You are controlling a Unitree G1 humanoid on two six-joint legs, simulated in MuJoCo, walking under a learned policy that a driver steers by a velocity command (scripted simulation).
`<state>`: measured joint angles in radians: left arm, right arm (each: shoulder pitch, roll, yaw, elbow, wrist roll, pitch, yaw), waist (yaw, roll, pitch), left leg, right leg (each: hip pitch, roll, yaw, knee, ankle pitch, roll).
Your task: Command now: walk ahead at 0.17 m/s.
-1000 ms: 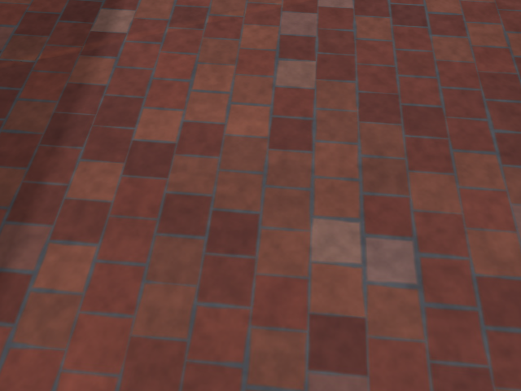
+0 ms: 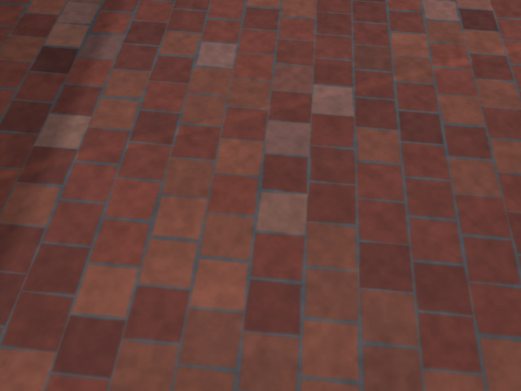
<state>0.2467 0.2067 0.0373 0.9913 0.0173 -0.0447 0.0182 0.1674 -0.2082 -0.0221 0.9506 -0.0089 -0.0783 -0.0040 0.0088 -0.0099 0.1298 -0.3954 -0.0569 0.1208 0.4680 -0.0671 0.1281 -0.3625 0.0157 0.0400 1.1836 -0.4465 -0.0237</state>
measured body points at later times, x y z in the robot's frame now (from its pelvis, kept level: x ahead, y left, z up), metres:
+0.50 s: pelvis +0.08 -0.04 +0.02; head +0.07 -0.04 +0.47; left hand +0.08 +0.19 -0.14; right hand +0.09 -0.26 -0.14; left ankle +0.12 +0.05 -0.73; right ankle +0.08 -0.15 -0.73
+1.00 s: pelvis +0.10 -0.05 +0.02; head +0.11 -0.04 +0.47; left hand +0.08 +0.17 -0.14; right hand +0.09 -0.26 -0.14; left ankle +0.12 +0.05 -0.73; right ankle +0.08 -0.15 -0.73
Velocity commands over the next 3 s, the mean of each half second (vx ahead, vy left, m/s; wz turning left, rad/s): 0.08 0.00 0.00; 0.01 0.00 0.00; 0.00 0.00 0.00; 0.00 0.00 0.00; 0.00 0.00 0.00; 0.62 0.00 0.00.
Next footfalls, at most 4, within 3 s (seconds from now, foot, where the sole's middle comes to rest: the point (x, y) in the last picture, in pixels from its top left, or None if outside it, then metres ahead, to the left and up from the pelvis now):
0.26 right None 0.12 -0.15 -0.76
2.84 left None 0.30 0.11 -0.76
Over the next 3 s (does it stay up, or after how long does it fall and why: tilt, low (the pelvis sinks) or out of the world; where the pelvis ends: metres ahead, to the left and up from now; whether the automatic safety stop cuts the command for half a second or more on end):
stays up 0.30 0.03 0.02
